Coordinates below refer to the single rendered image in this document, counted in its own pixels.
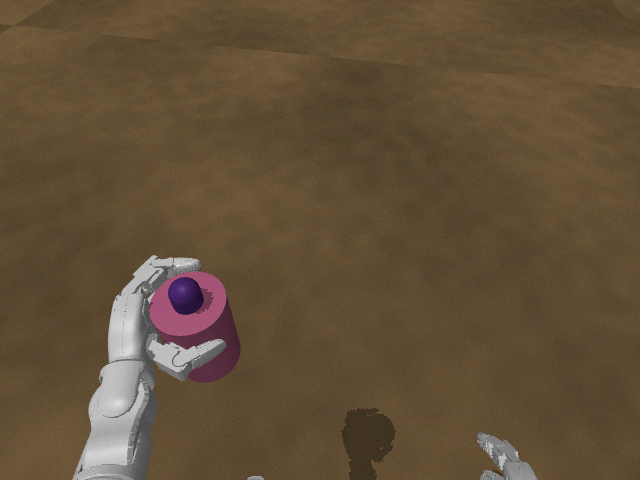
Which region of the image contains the right robot hand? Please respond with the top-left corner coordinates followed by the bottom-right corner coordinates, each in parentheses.
top-left (477, 432), bottom-right (538, 480)

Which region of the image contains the left robot hand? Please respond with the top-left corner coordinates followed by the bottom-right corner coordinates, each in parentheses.
top-left (108, 255), bottom-right (226, 381)

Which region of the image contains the left robot arm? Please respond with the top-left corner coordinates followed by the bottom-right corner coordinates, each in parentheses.
top-left (72, 359), bottom-right (158, 480)

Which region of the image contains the bottle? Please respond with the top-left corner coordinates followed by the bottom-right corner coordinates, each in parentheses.
top-left (149, 271), bottom-right (241, 383)

